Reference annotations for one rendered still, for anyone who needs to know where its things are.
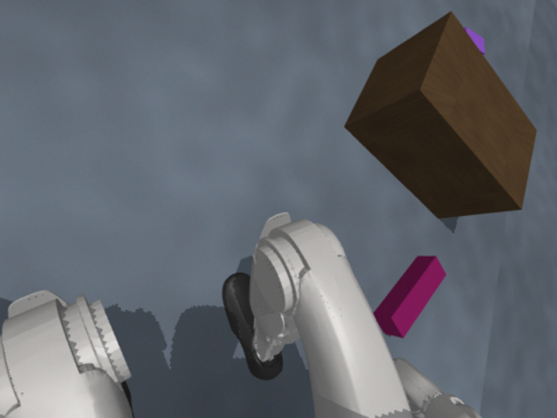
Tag right robot foot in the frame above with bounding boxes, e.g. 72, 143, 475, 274
222, 273, 283, 381

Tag right robot hand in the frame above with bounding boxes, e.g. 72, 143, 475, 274
393, 358, 444, 418

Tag right robot arm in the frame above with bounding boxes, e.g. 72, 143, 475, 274
425, 394, 482, 418

